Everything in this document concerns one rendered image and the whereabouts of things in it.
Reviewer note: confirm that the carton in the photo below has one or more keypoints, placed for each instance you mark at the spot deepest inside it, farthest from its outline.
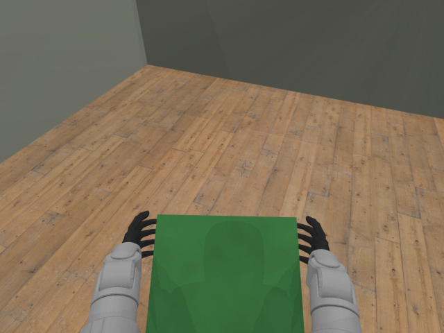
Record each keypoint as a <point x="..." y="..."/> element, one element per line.
<point x="225" y="274"/>

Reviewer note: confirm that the right robot hand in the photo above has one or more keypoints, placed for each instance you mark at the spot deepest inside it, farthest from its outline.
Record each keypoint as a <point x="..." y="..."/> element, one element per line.
<point x="317" y="241"/>

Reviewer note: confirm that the robot left forearm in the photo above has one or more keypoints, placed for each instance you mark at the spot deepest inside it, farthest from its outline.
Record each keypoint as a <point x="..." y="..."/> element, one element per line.
<point x="115" y="299"/>

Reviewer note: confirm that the left robot hand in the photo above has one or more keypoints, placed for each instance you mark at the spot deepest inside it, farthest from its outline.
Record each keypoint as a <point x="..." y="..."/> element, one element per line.
<point x="134" y="233"/>

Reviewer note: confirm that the robot right forearm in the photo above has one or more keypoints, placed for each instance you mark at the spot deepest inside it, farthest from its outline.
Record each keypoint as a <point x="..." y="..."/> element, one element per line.
<point x="333" y="303"/>

